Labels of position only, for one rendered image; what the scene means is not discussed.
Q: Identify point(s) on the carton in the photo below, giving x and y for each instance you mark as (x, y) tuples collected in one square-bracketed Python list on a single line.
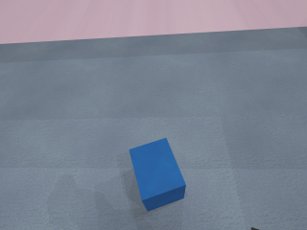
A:
[(158, 176)]

